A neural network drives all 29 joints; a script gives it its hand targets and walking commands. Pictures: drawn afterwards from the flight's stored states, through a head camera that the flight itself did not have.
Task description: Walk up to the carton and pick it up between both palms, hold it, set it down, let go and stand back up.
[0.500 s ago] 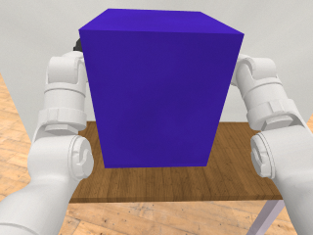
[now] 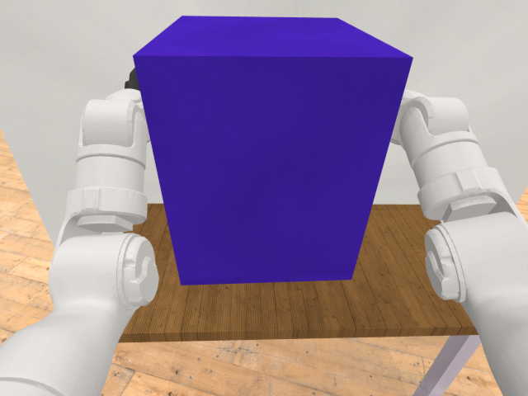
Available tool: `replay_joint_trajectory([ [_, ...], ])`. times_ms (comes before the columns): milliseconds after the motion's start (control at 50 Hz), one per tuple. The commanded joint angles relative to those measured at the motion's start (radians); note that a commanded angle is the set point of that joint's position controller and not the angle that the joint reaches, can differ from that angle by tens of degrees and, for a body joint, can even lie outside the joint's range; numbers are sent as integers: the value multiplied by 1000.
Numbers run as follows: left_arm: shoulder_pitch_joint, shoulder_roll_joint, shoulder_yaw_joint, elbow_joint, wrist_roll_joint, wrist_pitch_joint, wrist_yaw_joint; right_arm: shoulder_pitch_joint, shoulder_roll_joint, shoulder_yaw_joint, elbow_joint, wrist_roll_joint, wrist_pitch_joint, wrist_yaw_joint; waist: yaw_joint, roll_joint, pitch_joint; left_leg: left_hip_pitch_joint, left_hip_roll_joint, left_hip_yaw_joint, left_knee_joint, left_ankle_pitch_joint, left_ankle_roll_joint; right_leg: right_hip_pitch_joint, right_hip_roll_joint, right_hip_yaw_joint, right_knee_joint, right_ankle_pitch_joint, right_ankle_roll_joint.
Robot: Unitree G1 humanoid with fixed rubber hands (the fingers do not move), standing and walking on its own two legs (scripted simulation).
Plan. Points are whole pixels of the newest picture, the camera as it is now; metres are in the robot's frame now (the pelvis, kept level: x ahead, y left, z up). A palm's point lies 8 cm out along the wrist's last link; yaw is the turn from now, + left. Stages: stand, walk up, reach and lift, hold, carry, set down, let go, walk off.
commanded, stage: hold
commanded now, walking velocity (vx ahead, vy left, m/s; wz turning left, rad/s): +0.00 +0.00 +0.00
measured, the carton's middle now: (264, 143) +0.38 -0.01 +0.28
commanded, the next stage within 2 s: none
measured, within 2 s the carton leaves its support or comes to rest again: neither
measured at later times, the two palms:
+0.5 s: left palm (138, 106) +0.38 +0.16 +0.33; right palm (385, 107) +0.36 -0.17 +0.34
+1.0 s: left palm (139, 110) +0.38 +0.16 +0.33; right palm (384, 112) +0.36 -0.17 +0.33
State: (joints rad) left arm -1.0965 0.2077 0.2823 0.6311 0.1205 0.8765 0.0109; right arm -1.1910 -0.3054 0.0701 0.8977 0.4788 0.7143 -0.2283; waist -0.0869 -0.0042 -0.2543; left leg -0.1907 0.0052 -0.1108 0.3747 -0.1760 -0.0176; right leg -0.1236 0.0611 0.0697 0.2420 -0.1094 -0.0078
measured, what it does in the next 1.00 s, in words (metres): stands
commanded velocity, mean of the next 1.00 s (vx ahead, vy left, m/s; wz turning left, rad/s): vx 0.00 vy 0.00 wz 0.00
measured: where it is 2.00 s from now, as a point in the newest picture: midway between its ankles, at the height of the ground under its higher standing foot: outside the picture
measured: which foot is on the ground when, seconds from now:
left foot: down 0.00-1.00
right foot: down 0.00-1.00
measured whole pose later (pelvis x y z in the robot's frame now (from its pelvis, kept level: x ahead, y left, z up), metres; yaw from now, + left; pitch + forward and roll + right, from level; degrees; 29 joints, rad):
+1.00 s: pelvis +0.00 +0.00 +0.00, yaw +0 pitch -1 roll -2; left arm -1.09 0.20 0.28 0.62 0.12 0.88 0.01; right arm -1.17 -0.30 0.08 0.88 0.48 0.72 -0.23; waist -0.09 -0.01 -0.25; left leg -0.18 0.01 -0.11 0.37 -0.18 -0.02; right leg -0.11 0.06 0.07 0.24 -0.11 -0.01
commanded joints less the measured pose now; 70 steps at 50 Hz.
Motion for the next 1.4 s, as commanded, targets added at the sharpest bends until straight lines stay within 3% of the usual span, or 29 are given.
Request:
replay_joint_trajectory([
  [0,-739,-656,-255,-177,-183,-83,-140,-828,671,112,-362,178,-13,129,-3,38,-283,49,-21,23,-47,157,-14,155,10,0,3,191,20],
  [100,-728,-664,-252,-153,-179,-82,-144,-849,670,108,-373,169,-20,131,0,38,-274,41,-21,25,-49,140,-10,144,7,5,-4,177,19],
  [120,-722,-650,-230,-145,-171,-83,-145,-866,686,125,-395,177,-23,128,19,11,-290,45,-26,28,-42,155,0,158,7,3,-2,196,25],
  [180,-753,-656,-250,-143,-178,-88,-146,-846,675,95,-354,165,-18,127,-11,37,-257,35,-21,25,-55,114,-8,130,5,5,-9,145,18],
  [220,-747,-661,-234,-93,-170,-85,-149,-866,663,78,-338,145,-21,132,-1,39,-218,7,-18,27,-69,59,-3,109,2,5,-20,88,13],
  [240,-757,-665,-239,-98,-175,-90,-151,-856,666,72,-326,143,-22,133,-11,43,-227,8,-18,28,-70,56,-6,108,1,6,-17,93,14],
  [260,-769,-655,-233,-108,-178,-96,-151,-870,678,86,-335,152,-24,133,3,37,-258,12,-21,26,-64,66,-2,121,0,7,-13,103,16],
  [340,-756,-653,-240,-128,-181,-96,-147,-860,684,100,-351,168,-20,126,-1,33,-294,39,-24,26,-49,121,-5,149,4,5,-2,171,23],
  [360,-757,-651,-239,-133,-179,-96,-147,-845,676,95,-343,165,-18,125,-11,35,-292,45,-24,26,-50,127,-9,146,5,5,-1,176,24],
  [440,-755,-651,-237,-116,-179,-93,-150,-864,670,90,-347,159,-24,128,-3,43,-271,25,-24,27,-58,92,-6,130,2,6,-11,132,20],
  [540,-738,-654,-240,-136,-178,-89,-147,-842,666,103,-344,170,-23,127,-4,44,-275,43,-21,26,-49,138,-10,151,6,4,-2,175,20],
  [580,-761,-674,-272,-178,-195,-93,-145,-837,666,94,-360,172,-26,127,-24,73,-298,49,-18,23,-47,146,-22,150,9,1,4,179,16],
  [680,-740,-656,-253,-169,-182,-89,-139,-845,678,116,-379,174,-21,126,-1,39,-301,47,-26,27,-45,148,-8,152,8,1,0,186,24],
  [740,-749,-667,-266,-187,-189,-91,-138,-843,684,118,-382,178,-23,129,-2,48,-298,41,-22,24,-46,155,-11,148,11,-1,4,181,21],
  [800,-740,-680,-295,-225,-207,-87,-135,-832,676,126,-413,190,-22,125,-17,58,-337,67,-23,21,-28,206,-22,172,14,3,13,244,21],
  [880,-704,-655,-248,-169,-175,-75,-143,-833,678,127,-399,176,-17,124,2,19,-275,46,-25,28,-48,143,-5,157,9,3,-5,190,26],
  [900,-724,-665,-266,-180,-182,-80,-145,-827,674,111,-385,172,-16,124,-15,34,-259,40,-22,24,-51,138,-12,145,9,4,-3,184,22],
  [960,-737,-679,-278,-191,-186,-78,-144,-836,670,113,-392,180,-17,125,-15,58,-274,51,-20,23,-44,168,-19,149,10,3,0,194,16],
  [980,-723,-666,-258,-165,-178,-77,-145,-844,670,120,-393,180,-16,125,-3,42,-271,50,-24,26,-44,157,-12,148,6,6,-6,188,19],
  [1040,-745,-668,-273,-184,-182,-82,-147,-826,671,110,-371,176,-14,126,-17,61,-279,48,-20,23,-50,141,-16,151,5,8,-1,180,16],
  [1080,-764,-678,-281,-197,-194,-85,-143,-854,681,113,-391,182,-19,128,-11,65,-304,46,-20,22,-47,144,-15,149,8,4,2,174,17],
  [1100,-748,-664,-260,-171,-189,-84,-141,-878,689,125,-413,184,-21,128,13,39,-312,43,-26,27,-43,138,-4,150,5,6,-4,167,21],
  [1120,-746,-664,-259,-157,-187,-84,-139,-864,681,110,-389,177,-16,128,-2,32,-293,42,-22,25,-52,123,-4,142,8,6,-6,157,20],
  [1200,-746,-671,-261,-173,-187,-86,-137,-852,685,115,-378,177,-19,133,5,40,-304,33,-21,27,-48,134,-6,154,10,7,1,168,16],
  [1220,-756,-670,-270,-178,-187,-86,-136,-828,665,97,-339,174,-12,134,-18,61,-291,44,-18,23,-53,127,-15,139,12,7,0,161,15],
  [1280,-738,-652,-242,-142,-176,-83,-141,-840,672,104,-345,164,-16,131,1,37,-272,32,-21,29,-54,118,-5,140,5,8,-4,158,20],
  [1320,-747,-649,-239,-137,-177,-86,-146,-841,679,104,-337,165,-17,131,0,26,-265,27,-20,27,-58,106,-2,144,3,9,-6,154,20],
  [1340,-751,-660,-255,-148,-183,-86,-147,-832,666,93,-333,165,-16,131,-14,49,-266,29,-18,25,-59,111,-11,144,5,9,-4,157,15],
  [1380,-743,-657,-246,-156,-182,-87,-146,-854,678,109,-368,174,-19,128,5,38,-293,36,-24,29,-46,138,-7,152,6,8,-1,180,20],
])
